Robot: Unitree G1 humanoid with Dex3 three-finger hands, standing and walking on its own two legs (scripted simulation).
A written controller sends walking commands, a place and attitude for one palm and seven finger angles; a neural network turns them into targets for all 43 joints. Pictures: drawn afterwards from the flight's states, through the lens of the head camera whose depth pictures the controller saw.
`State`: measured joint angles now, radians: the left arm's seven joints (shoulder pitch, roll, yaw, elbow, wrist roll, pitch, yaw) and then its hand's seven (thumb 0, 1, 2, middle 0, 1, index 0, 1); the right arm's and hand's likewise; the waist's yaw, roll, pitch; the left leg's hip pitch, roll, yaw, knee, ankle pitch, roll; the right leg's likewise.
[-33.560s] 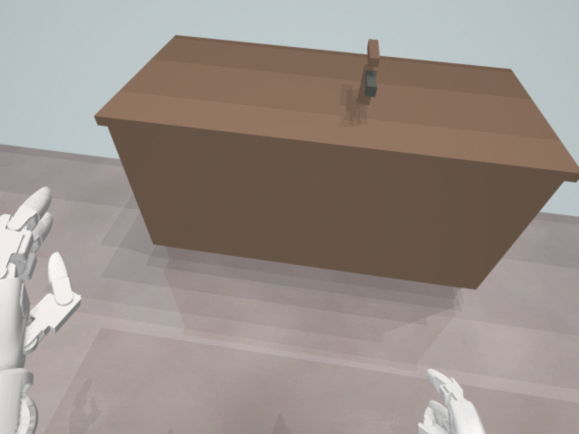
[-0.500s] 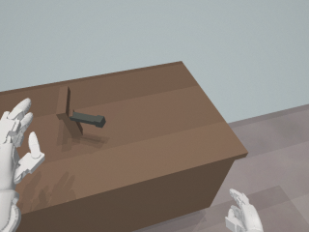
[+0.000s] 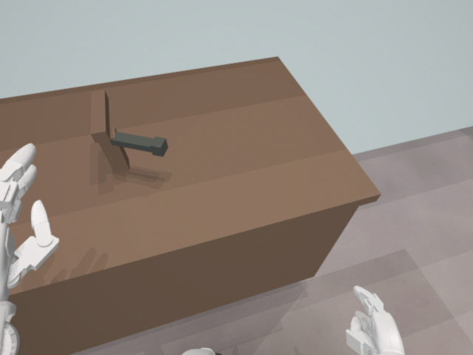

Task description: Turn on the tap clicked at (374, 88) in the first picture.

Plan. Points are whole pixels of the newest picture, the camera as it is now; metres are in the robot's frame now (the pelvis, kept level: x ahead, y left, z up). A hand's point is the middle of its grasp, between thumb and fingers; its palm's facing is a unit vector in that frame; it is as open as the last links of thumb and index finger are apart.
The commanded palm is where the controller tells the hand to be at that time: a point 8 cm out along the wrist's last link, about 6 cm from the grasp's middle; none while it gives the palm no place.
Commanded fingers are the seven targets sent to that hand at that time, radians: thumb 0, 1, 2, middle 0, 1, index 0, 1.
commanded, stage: step back with the hand held close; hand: left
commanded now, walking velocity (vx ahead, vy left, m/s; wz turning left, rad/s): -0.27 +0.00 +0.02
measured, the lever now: (159, 146) +0.49 +0.21 +0.04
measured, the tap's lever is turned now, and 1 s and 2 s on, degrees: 59 59 59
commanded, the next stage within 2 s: stop stepping back and stand still in 0.92 s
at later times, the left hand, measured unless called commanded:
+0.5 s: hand (43, 258) +0.19 +0.24 +0.17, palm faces +0.39 -0.82 -0.42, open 7.4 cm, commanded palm +0.13 +0.27 +0.18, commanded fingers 0.00 0.90 0.90 -0.20 -0.30 -0.20 -0.30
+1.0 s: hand (44, 351) +0.10 +0.19 +0.17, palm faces +0.33 -0.87 -0.38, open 7.4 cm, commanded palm +0.05 +0.24 +0.18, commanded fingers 0.00 0.90 0.90 -0.20 -0.30 -0.20 -0.30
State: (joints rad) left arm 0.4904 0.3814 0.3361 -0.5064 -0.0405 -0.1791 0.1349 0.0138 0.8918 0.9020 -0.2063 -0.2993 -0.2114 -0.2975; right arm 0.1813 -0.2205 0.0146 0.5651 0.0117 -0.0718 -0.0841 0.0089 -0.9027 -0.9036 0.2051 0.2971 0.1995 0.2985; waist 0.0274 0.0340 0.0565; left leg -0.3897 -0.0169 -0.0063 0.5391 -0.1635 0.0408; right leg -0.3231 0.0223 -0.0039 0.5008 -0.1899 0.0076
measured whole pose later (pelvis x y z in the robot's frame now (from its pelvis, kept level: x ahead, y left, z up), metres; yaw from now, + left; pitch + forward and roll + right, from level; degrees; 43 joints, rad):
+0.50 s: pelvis -0.03 -0.01 -0.01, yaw +0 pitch +2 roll -2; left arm 0.48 0.41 0.39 -0.56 -0.04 -0.21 0.15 0.01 0.89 0.90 -0.21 -0.30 -0.21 -0.30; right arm 0.17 -0.19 0.01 0.60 -0.01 -0.11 -0.07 0.01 -0.90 -0.90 0.21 0.30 0.20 0.30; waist 0.02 -0.01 0.04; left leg -0.48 0.01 -0.01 0.59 -0.14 0.03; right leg -0.34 0.05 0.03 0.58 -0.28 0.01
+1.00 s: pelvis -0.12 -0.03 +0.00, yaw -2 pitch +1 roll -3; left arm 0.45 0.37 0.33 -0.55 -0.05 -0.19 0.12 0.01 0.89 0.90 -0.20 -0.30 -0.21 -0.30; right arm 0.16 -0.18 0.03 0.61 -0.01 -0.14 -0.04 0.01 -0.90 -0.90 0.21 0.30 0.20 0.30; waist 0.02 0.02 0.04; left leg -0.47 0.09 -0.04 0.58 -0.19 -0.03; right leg -0.28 0.05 0.01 0.51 -0.25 0.01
